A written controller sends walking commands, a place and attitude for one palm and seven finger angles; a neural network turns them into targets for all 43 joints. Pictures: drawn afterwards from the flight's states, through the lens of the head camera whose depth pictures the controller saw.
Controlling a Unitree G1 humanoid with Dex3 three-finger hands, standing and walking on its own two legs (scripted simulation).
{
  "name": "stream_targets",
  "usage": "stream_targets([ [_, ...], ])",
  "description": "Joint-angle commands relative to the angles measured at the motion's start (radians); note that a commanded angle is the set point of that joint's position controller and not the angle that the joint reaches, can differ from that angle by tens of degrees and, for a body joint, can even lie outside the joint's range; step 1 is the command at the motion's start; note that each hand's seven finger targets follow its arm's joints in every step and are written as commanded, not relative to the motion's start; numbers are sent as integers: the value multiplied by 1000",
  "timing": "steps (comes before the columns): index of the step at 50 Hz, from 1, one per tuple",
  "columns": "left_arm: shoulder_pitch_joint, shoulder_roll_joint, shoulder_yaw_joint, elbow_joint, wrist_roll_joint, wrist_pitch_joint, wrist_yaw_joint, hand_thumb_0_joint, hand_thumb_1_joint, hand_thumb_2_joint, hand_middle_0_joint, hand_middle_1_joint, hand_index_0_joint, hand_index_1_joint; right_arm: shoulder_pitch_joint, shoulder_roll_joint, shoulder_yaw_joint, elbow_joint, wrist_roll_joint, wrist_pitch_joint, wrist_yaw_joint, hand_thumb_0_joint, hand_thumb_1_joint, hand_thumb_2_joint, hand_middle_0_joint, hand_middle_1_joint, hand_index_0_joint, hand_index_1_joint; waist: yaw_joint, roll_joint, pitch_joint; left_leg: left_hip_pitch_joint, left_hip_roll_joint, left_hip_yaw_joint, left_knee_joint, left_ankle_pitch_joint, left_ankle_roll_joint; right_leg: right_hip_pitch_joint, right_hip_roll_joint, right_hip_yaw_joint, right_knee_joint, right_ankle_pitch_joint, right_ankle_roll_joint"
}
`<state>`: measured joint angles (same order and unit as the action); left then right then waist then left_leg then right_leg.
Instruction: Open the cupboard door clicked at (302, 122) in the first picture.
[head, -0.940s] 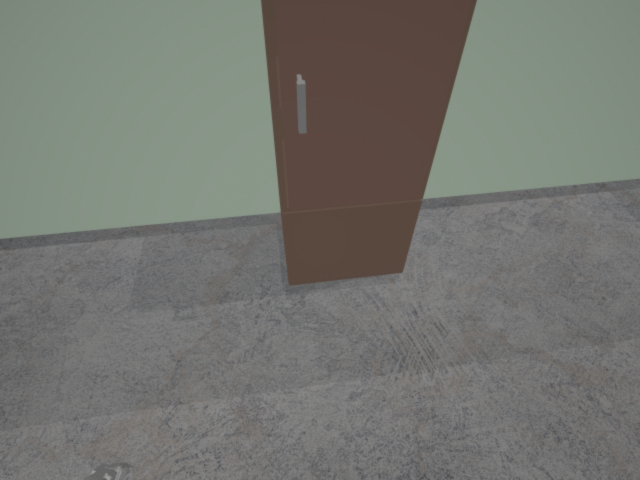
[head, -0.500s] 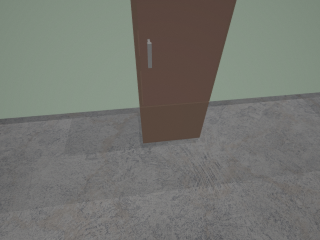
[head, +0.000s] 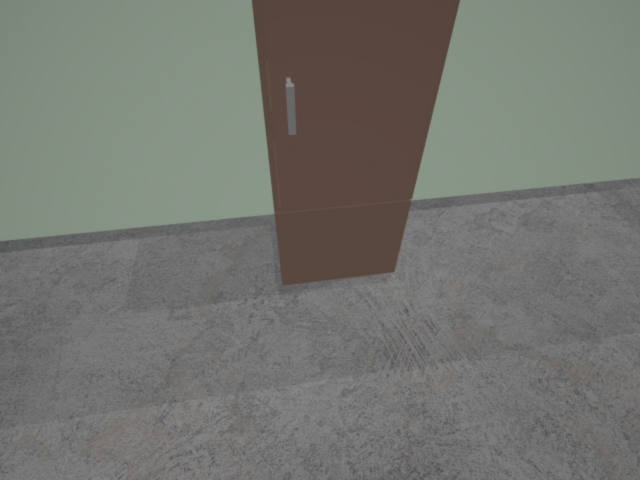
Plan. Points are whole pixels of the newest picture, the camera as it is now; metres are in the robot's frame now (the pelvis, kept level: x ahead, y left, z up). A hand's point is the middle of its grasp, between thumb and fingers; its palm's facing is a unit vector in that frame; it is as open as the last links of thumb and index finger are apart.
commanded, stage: look at it before walking up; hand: left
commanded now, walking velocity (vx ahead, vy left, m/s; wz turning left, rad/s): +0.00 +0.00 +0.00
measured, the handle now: (290, 106) +0.92 +0.13 +0.01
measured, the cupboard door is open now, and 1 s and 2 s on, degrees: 0 0 0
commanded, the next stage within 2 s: walk to a spot facing it in 0.50 s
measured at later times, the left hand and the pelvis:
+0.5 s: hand out of the picture +0.08 +0.25 -0.15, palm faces -0.02 -0.94 -0.33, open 7.4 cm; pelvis +0.01 +0.00 +0.00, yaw +0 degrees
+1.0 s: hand out of the picture +0.06 +0.19 -0.18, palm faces -0.12 -0.96 -0.27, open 7.4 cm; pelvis -0.01 -0.02 -0.03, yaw -9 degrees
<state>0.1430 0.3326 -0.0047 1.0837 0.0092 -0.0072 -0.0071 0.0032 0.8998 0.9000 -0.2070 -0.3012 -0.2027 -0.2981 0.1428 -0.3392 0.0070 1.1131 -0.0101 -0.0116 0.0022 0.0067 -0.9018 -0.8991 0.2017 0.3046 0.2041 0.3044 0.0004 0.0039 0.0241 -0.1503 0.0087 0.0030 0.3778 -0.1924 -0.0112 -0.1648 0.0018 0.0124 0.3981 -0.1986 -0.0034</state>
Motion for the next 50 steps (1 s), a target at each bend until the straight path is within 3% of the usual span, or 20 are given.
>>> stream_targets([
  [1, -46, 213, 38, -65, 3, -19, 17, 0, 900, 900, -200, -300, -200, -300, -51, -201, -40, -61, 0, -25, -15, 0, -900, -900, 200, 300, 200, 300, -1, -10, -33, -8, 103, -105, -74, 43, 37, -14, -115, 112, -89, 12, -30],
  [21, -39, 214, 37, -60, 3, -22, 17, 0, 900, 900, -200, -300, -200, -300, -68, -204, -40, -63, 2, -25, -16, 0, -900, -900, 200, 300, 200, 300, 0, -9, -45, 24, 106, -102, -74, 88, 37, 2, -120, 109, -97, 81, -28],
  [32, -40, 217, 42, -67, 3, -19, 18, 0, 900, 900, -200, -300, -200, -300, -70, -211, -44, -64, 2, -28, -23, 0, -900, -900, 200, 300, 200, 300, 0, 1, -68, 70, 121, -79, -55, 182, 34, 18, -114, 110, -66, 215, -31],
  [35, 17, 111, 30, -73, 3, 16, 22, 0, 900, 900, -200, -300, -200, -300, -1, -92, -31, -73, 1, -6, -28, 0, -900, -900, 200, 300, 200, 300, -8, -1, -57, 57, 129, -26, -1, 163, 17, -39, -103, 126, -2, 249, -19],
  [37, 37, 105, 38, -98, 7, 30, 20, 0, 900, 900, -200, -300, -200, -300, 14, -98, -45, -97, -1, 5, -34, 0, -900, -900, 200, 300, 200, 300, -8, 7, -40, 55, 146, -20, 19, 156, 23, -94, -84, 126, 53, 252, -17],
  [41, 61, 88, 54, -153, 12, 45, 9, 0, 900, 900, -200, -300, -200, -300, 11, -121, -74, -158, -3, 16, -38, 0, -900, -900, 200, 300, 200, 300, -2, 74, -35, 12, 223, -50, 21, 110, 68, -172, -27, 95, 214, 154, -5],
  [44, 103, 48, 66, -182, 12, 54, 0, 0, 900, 900, -200, -300, -200, -300, -23, -124, -89, -196, -5, 12, -35, 0, -900, -900, 200, 300, 200, 300, 22, 168, -33, -46, 330, -81, 8, 187, 146, -186, -3, 11, 398, -196, 13],
  [45, 132, 41, 72, -185, 11, 55, -3, 0, 900, 900, -200, -300, -200, -300, -46, -120, -94, -211, -6, 13, -35, 0, -900, -900, 200, 300, 200, 300, 40, 173, -25, -97, 344, -59, 41, 203, 149, -141, -27, 10, 392, -220, 11],
  [46, 176, 39, 78, -182, 13, 51, -5, 0, 900, 900, -200, -300, -200, -300, -65, -112, -95, -222, -8, 15, -34, 0, -900, -900, 200, 300, 200, 300, 65, 132, -25, -146, 317, -13, 130, 192, 120, -71, -38, 13, 301, -161, 6],
  [47, 228, 66, 88, -174, 20, 39, -4, 0, 900, 900, -200, -300, -200, -300, -73, -92, -95, -233, -6, 23, -31, 0, -900, -900, 200, 300, 200, 300, 88, -1, -27, -203, 218, 73, 327, 84, 48, -18, -73, 94, 129, 66, -13],
  [48, 232, 177, 109, -188, 34, 22, 12, 0, 900, 900, -200, -300, -200, -300, -34, -4, -83, -262, 1, 28, -26, 0, -900, -900, 200, 300, 200, 300, 67, -360, -33, -406, 39, 155, 599, -308, -40, 30, -315, 495, -54, 271, -95],
  [49, 253, 171, 110, -192, 14, 23, 23, 0, 900, 900, -200, -300, -200, -300, -69, -29, -84, -272, 0, 41, -32, 0, -900, -900, 200, 300, 200, 300, 93, -306, -29, -378, 16, -10, 718, -391, -30, -69, -334, 587, -147, 240, -138],
  [50, 192, 148, 108, -204, 14, 30, 27, 0, 900, 900, -200, -300, -200, -300, -75, -21, -91, -262, 3, 43, -31, 0, -900, -900, 200, 300, 200, 300, 57, -215, 14, -407, 34, -56, 786, -331, -24, -103, -310, 572, -151, 93, -174],
])
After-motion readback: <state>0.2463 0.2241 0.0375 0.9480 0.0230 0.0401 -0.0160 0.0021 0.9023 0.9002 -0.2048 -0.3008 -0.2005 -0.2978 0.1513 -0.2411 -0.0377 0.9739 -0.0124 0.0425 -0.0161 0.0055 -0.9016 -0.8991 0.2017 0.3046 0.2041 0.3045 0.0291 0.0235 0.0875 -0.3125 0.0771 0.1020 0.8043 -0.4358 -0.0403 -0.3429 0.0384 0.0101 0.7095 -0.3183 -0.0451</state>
